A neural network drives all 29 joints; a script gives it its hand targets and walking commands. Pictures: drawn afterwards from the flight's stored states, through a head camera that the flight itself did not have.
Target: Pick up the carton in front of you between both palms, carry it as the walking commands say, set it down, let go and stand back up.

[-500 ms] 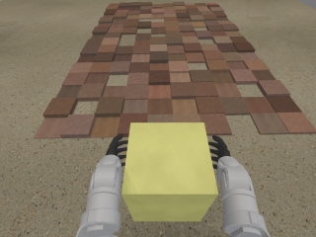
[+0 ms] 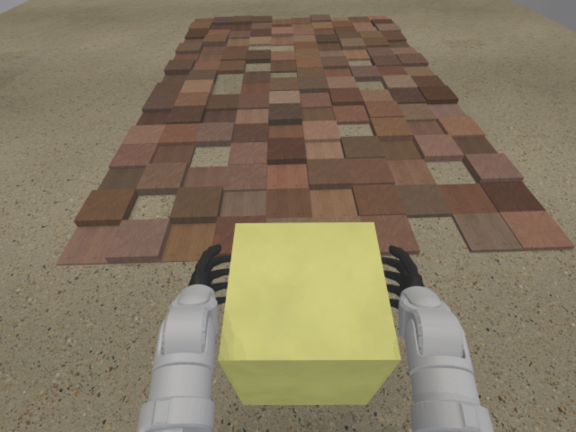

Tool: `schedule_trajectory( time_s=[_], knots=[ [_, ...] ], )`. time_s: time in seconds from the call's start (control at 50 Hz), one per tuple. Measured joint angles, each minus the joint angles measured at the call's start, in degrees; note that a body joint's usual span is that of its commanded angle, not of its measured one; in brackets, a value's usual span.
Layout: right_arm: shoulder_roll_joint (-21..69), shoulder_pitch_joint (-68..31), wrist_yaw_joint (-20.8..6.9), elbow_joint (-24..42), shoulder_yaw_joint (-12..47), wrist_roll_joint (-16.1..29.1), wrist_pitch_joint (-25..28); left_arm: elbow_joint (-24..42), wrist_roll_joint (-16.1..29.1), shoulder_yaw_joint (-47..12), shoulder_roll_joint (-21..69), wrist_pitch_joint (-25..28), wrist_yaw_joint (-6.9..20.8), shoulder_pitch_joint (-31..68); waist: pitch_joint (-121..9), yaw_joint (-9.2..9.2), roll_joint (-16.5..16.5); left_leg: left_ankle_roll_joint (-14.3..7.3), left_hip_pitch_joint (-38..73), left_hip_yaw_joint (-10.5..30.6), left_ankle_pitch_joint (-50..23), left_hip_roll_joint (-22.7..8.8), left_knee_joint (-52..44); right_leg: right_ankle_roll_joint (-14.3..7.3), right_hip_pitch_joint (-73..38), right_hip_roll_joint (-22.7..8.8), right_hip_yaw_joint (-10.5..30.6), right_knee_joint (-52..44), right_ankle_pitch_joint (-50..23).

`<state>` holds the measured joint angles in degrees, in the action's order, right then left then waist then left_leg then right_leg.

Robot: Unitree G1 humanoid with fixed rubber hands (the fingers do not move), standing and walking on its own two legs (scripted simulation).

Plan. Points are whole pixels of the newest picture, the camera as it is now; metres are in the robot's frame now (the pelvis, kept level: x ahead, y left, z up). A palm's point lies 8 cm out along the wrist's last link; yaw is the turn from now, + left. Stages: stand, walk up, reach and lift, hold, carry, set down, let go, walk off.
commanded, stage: hold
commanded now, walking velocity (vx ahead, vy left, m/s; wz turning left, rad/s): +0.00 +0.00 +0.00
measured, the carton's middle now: (304, 319) +0.29 +0.00 -0.03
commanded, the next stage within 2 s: carry in 0.32 s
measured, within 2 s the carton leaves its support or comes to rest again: neither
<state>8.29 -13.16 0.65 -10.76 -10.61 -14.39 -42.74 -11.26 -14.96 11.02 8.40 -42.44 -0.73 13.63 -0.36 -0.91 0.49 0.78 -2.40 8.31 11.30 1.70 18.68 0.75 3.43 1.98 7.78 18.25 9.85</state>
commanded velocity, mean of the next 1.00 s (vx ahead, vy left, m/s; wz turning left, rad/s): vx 0.36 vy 0.00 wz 0.00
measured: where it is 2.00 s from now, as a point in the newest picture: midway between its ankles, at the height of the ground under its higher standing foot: (303, 288)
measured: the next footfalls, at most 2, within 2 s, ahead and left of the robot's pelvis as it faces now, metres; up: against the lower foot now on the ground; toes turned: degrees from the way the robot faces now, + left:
right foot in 0.92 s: +0.26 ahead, -0.11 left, +0.00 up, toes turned -8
left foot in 1.38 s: +0.65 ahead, +0.06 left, +0.00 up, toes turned +15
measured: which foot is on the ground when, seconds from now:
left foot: down 0.00-0.92, up 0.94-1.00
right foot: down 0.00-0.70, up 0.72-0.90, down 0.92-1.00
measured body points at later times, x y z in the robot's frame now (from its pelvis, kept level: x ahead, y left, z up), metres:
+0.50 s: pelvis +0.00 -0.01 -0.01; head -0.04 -0.02 +0.44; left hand +0.31 +0.14 +0.06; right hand +0.31 -0.16 +0.06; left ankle -0.01 +0.14 -0.75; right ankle +0.01 -0.13 -0.75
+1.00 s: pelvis +0.22 -0.06 -0.02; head +0.20 -0.07 +0.43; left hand +0.47 +0.11 +0.07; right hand +0.48 -0.20 +0.07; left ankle +0.09 +0.07 -0.70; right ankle +0.22 -0.11 -0.75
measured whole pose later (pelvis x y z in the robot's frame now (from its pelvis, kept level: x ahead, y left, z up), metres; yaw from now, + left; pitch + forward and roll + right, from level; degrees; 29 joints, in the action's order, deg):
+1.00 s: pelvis +0.22 -0.06 -0.02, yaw +5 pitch +5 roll +1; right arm 7.2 -3.0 7.9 27.8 -5.1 -3.1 -71.8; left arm 23.7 -3.3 3.3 7.3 -69.4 -6.7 4.5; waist -8.5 -1.4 1.0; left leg 1.0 -17.4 -5.2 28.5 -4.9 50.5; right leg -5.6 19.8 -1.7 -14.1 33.0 18.0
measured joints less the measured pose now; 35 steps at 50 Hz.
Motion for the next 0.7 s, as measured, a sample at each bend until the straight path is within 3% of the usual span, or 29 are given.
schedule_trajectory(
  time_s=[0.32, 0.42, 0.46, 0.52, 0.58, 0.62, 0.7],
  knots=[
    [0.6, -2.7, -1.1, -2.8, -2.1, -2.4, -1.0, -2.9, -1.1, 2.1, 0.6, -1.1, 0.2, 2.6, 0.4, 0.34, 0.0, 0.0, -1.3, -0.2, 0.1, 0.2, 2.0, 0.2, 1.2, -0.3, -0.8, 1.9, 0.2],
    [0.3, -1.4, 0.2, 1.5, -0.5, 0.1, -2.6, 0.9, 0.5, 1.1, 0.3, -2.3, 0.0, 1.5, -4.4, 0.69, -0.3, 0.0, -8.4, -2.7, 8.5, -1.0, 8.8, 0.4, 9.6, -1.8, -4.6, 11.2, 12.3],
    [0.4, -1.6, 0.6, 3.8, 0.0, 0.9, -4.2, 4.0, 1.5, 0.6, 0.1, -3.7, -0.4, 0.8, -5.6, 1.0, -0.1, 0.3, -10.2, -3.4, 6.8, -1.7, 9.6, 0.3, 11.8, -2.3, -6.7, 13.2, 12.6],
    [0.2, -0.9, 1.0, 8.6, 0.6, 2.8, -7.1, 9.3, 3.9, -0.8, -0.1, -7.0, -1.8, -0.1, -6.7, 1.21, 0.7, 0.7, -11.7, -3.7, 7.7, -3.2, 12.8, -0.5, 11.8, -2.4, -9.2, 12.9, 7.3],
    [-0.5, 1.2, 2.0, 14.3, 0.8, 4.7, -11.1, 12.4, 5.2, -2.8, 0.1, -11.2, -3.1, 0.5, -8.5, 0.83, 0.1, 0.2, -16.0, -7.8, 13.3, -4.0, 20.4, -1.3, 11.5, -3.3, -11.4, 13.3, 8.1],
    [-0.8, 2.3, 2.7, 17.4, 1.2, 6.0, -14.0, 15.0, 6.0, -3.6, 0.0, -14.2, -3.6, -0.1, -9.3, 0.94, -1.0, -0.3, -17.5, -11.3, 13.5, -3.9, 19.8, -1.4, 10.5, -4.2, -11.8, 11.9, 9.2],
    [-0.5, 3.6, 3.9, 23.7, 2.8, 7.9, -19.2, 22.8, 7.9, -4.4, -0.5, -19.5, -4.4, -2.7, -9.8, 1.64, -2.0, -1.2, -14.8, -16.7, 5.0, -2.9, 9.7, -0.6, 10.0, -5.5, -11.2, 13.6, 12.3]
  ],
)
